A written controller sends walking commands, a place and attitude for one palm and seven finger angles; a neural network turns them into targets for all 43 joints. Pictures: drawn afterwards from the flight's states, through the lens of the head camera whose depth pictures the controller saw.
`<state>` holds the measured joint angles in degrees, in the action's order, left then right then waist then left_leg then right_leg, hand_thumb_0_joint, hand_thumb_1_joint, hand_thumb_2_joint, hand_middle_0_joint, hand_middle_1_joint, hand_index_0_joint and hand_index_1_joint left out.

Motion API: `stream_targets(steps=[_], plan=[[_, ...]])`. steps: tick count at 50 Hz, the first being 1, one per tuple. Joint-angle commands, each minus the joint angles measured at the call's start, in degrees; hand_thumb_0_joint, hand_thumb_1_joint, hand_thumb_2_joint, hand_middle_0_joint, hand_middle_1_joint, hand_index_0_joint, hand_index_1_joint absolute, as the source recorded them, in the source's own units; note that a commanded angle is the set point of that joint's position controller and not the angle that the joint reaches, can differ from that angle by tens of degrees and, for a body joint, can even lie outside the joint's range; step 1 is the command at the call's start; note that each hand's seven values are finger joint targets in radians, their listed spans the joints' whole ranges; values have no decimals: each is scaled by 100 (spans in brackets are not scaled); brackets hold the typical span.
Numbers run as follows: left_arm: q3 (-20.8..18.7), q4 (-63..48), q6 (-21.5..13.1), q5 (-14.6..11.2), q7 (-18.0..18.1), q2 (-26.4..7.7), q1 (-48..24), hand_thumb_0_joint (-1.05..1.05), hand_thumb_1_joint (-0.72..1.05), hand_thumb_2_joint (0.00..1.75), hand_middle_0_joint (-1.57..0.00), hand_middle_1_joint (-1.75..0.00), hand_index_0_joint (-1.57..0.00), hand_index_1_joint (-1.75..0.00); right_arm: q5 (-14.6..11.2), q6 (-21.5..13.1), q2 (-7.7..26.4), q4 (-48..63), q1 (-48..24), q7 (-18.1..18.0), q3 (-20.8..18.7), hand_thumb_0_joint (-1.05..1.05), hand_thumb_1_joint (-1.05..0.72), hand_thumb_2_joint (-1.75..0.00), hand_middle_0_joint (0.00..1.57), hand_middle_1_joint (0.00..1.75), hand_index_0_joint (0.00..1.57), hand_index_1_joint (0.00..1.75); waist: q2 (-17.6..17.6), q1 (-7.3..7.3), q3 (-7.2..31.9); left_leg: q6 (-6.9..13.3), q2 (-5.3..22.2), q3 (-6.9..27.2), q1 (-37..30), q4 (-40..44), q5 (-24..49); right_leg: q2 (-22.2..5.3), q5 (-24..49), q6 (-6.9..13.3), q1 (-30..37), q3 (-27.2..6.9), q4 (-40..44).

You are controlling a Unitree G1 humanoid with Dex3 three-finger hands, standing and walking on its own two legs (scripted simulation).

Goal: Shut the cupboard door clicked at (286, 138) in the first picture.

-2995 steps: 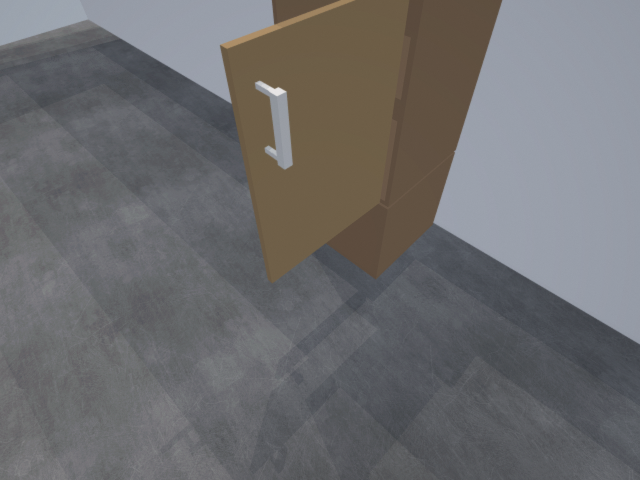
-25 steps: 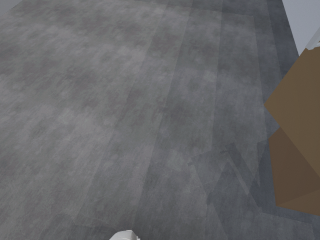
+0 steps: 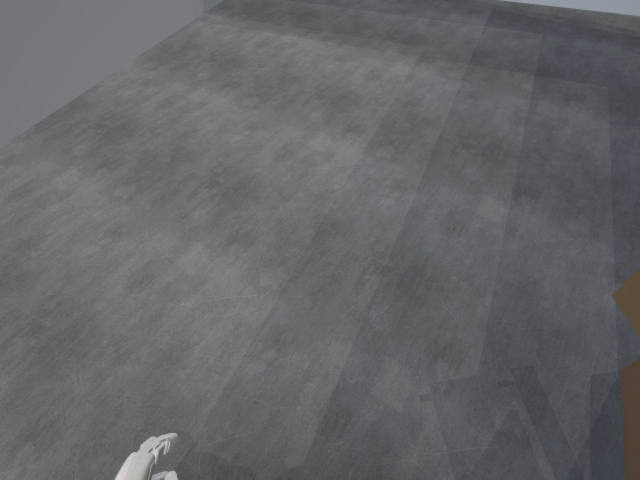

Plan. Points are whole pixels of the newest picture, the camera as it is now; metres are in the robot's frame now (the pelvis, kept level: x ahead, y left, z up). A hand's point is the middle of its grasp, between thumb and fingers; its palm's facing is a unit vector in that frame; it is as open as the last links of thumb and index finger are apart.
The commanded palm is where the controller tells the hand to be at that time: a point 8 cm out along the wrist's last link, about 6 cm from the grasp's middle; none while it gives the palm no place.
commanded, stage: walk to a spot facing it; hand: left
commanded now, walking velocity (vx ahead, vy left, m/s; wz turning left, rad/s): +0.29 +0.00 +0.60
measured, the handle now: out of the picture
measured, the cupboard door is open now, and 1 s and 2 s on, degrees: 30 30 30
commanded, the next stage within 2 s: turn to face it in 0.50 s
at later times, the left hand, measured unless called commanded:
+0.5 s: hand out of the picture +0.02 +0.18 -0.18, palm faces +0.41 -0.89 -0.19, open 7.4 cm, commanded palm none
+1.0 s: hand (157, 427) +0.23 +0.27 -0.16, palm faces +0.32 -0.93 -0.16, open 7.4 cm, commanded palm none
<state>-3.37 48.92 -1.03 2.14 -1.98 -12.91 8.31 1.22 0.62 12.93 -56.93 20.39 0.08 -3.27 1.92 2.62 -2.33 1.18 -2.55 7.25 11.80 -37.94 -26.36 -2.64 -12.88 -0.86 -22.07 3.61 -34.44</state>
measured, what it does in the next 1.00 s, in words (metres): walks ahead, turning left: left foot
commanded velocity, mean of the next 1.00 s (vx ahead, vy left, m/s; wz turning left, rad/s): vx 0.08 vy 0.00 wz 0.08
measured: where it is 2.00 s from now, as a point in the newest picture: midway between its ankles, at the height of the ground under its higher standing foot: (296, 464)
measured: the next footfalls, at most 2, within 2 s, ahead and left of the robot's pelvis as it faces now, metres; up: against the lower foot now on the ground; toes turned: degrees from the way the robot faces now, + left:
left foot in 0.48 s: +0.26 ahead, +0.13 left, +0.00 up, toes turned +27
right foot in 1.14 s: +0.27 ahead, -0.05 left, +0.00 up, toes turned +6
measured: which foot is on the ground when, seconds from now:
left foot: up 0.00-0.46, down 0.48-1.00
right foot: down 0.00-0.48, up 0.50-1.00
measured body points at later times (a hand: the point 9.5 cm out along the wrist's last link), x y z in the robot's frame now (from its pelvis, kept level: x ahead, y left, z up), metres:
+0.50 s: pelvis +0.16 +0.04 -0.01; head +0.20 +0.07 +0.43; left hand +0.00 +0.22 -0.16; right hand +0.39 -0.14 -0.13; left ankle +0.22 +0.12 -0.73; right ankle +0.06 -0.11 -0.70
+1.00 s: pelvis +0.24 +0.08 +0.02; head +0.25 +0.11 +0.46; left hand +0.21 +0.32 -0.15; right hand +0.34 -0.13 -0.13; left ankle +0.22 +0.12 -0.72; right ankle +0.26 -0.06 -0.68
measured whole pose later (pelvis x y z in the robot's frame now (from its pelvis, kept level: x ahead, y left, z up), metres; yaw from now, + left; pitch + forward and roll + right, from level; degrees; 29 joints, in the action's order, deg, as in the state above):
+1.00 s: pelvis +0.24 +0.08 +0.02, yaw +17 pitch +1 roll -2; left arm -3.8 55.8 5.2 1.8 -0.2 -10.2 13.6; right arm 1.6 0.0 9.1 -57.2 13.9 -2.6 -0.9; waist -1.2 0.6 -1.7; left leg 6.9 -1.2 -11.4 11.9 -25.3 -14.9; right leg -2.3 -21.6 -2.9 -21.8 1.4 -48.6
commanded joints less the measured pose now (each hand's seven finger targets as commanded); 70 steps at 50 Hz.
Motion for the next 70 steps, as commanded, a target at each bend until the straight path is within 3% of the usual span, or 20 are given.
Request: stream_targets(steps=[1,4,7,19,22,23,24,25,26,29,33,38,46,51,56,57,58,59,62,70], plan=[[-326,-120,-128,-46,266,-1170,980,0,90,90,-20,-30,-20,-30,39,-155,629,729,-419,56,-226,0,-90,-90,20,30,20,30,-1721,-487,19,90,397,-162,2960,-3394,3,-2396,-3311,531,1756,-3034,2738],[-144,-111,-233,-73,265,-521,579,0,90,90,-20,-30,-20,-30,59,-77,370,474,-453,164,-162,0,-90,-90,20,30,20,30,-1095,-182,-139,-68,679,-415,2490,-3540,1068,-1748,-877,396,1124,-922,2432],[-107,119,-335,-74,274,-390,1053,0,90,90,-20,-30,-20,-30,21,-26,146,431,-482,217,-116,0,-90,-90,20,30,20,30,-935,-204,77,-165,610,-667,2689,-3333,1397,-1518,1365,358,1767,86,2076],[-110,491,-286,-41,348,-720,1716,0,90,90,-20,-30,-20,-30,37,-1,98,1000,-1742,293,76,0,-90,-90,20,30,20,30,-1063,-329,-121,88,335,-1727,2207,-399,1036,-1824,4938,486,2815,1166,1050],[-196,352,-242,-97,327,-1038,1453,0,90,90,-20,-30,-20,-30,65,-32,570,801,-590,235,-65,0,-90,-90,20,30,20,30,-932,296,586,311,-1,-1738,46,458,1631,-1784,4789,281,1993,1491,-865],[-199,241,-214,-147,301,-976,1393,0,90,90,-20,-30,-20,-30,99,-69,1054,696,77,184,-194,0,-90,-90,20,30,20,30,-150,612,1182,649,737,-710,-1451,689,3323,-1373,2688,18,800,1524,-2293],[-102,-15,-163,-230,261,-580,1420,0,90,90,-20,-30,-20,-30,72,-118,1750,642,495,97,-337,0,-90,-90,20,30,20,30,1288,624,1780,1561,2600,1789,-2555,843,6272,-324,-2445,-302,-969,1009,-4178],[-61,-263,-52,-189,336,-770,933,0,90,90,-20,-30,-20,-30,-85,-66,1856,582,613,17,-303,0,-90,-90,20,30,20,30,361,666,1905,1733,2766,1848,-2333,1092,6316,-346,-2436,-189,-1053,-2,-4646],[-126,-400,-39,-166,367,-627,884,0,90,90,-20,-30,-20,-30,-27,-61,1757,699,210,-2,-268,0,-90,-90,20,30,20,30,-63,391,1126,1714,2747,1429,-1535,1215,5445,-556,-2207,-181,-1103,-80,-4493],[-187,-40,163,-74,318,-500,1056,0,90,90,-20,-30,-20,-30,-6,-106,1115,1066,-984,-91,-104,0,-90,-90,20,30,20,30,314,-83,460,824,1834,898,148,1981,2684,-678,-1196,-305,-842,-385,-3914],[-149,301,297,-26,282,-283,1487,0,90,90,-20,-30,-20,-30,-13,-186,751,935,-1071,-139,22,0,-90,-90,20,30,20,30,173,-381,528,417,1421,237,399,2331,2374,-473,-350,-315,-566,-398,-3427],[-31,450,389,-60,333,-158,1187,0,90,90,-20,-30,-20,-30,-29,-224,440,536,-740,-226,100,0,-90,-90,20,30,20,30,157,-365,316,161,1428,-6,183,2560,2267,-217,-114,-281,-489,-688,-2505],[-120,215,463,-52,220,-228,460,0,90,90,-20,-30,-20,-30,36,-133,499,274,-420,-317,14,0,-90,-90,20,30,20,30,270,-158,40,866,2082,-224,-416,2191,2938,-94,-833,-217,-586,-421,-1591],[-108,123,431,-75,186,-103,349,0,90,90,-20,-30,-20,-30,41,-97,671,139,-208,-324,-76,0,-90,-90,20,30,20,30,507,-56,425,934,2251,-550,-1006,1555,4404,29,-1188,-66,-209,-110,-932],[-184,214,341,-75,206,-249,851,0,90,90,-20,-30,-20,-30,-47,-56,762,170,-356,-276,-160,0,-90,-90,20,30,20,30,268,-331,705,342,1971,-1196,-617,580,4100,46,485,192,1079,-82,841],[-231,256,297,-44,246,-517,1032,0,90,90,-20,-30,-20,-30,-87,-44,620,259,-374,-248,-168,0,-90,-90,20,30,20,30,-375,-373,805,14,1593,-1518,129,-50,3157,-503,1818,473,1802,-889,1088],[-293,309,247,-9,306,-905,1129,0,90,90,-20,-30,-20,-30,-97,-29,300,443,-571,-224,-113,0,-90,-90,20,30,20,30,-1489,-448,573,-325,850,-1889,1493,-907,628,-1598,3633,1060,2357,-2126,1121],[-315,344,247,-70,344,-1023,1271,0,90,90,-20,-30,-20,-30,-73,49,292,566,-846,-228,-65,0,-90,-90,20,30,20,30,-1339,-631,382,-382,549,-1402,1942,-1908,-802,-1998,3887,1576,2156,-2385,1284],[-316,196,273,-58,431,-835,776,0,90,90,-20,-30,-20,-30,-42,96,325,637,-1020,-222,-70,0,-90,-90,20,30,20,30,-924,-446,95,-433,744,-736,2576,-2654,-284,-1484,3493,1457,2168,-2013,1194],[-394,-12,254,-21,303,-1037,410,0,90,90,-20,-30,-20,-30,-79,47,288,859,-1032,-174,-90,0,-90,-90,20,30,20,30,-1187,-346,356,-565,455,-956,1496,-742,171,-903,3278,1128,1696,-1839,820]])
